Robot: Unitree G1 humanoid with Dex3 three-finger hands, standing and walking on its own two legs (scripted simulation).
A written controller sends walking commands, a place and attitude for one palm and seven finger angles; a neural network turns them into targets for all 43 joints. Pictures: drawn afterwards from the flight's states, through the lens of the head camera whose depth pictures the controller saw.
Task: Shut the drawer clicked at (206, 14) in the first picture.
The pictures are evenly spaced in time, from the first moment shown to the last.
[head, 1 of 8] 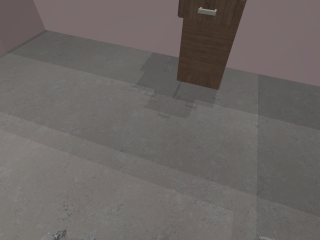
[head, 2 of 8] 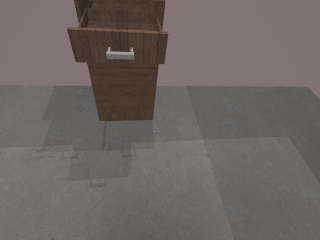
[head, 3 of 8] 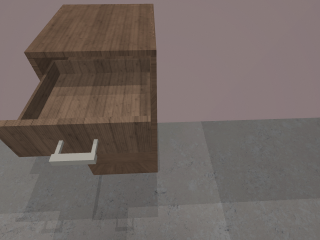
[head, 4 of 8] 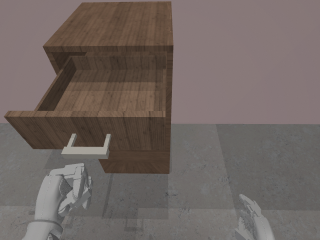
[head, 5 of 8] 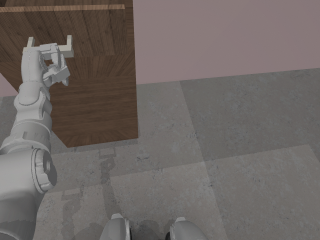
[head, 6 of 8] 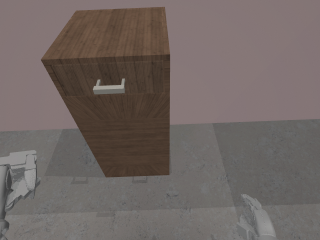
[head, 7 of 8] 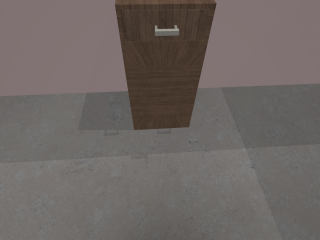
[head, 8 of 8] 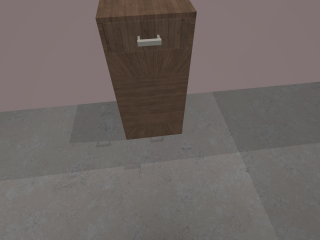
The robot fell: no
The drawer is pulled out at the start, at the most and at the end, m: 0.30 0.30 0.00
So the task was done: yes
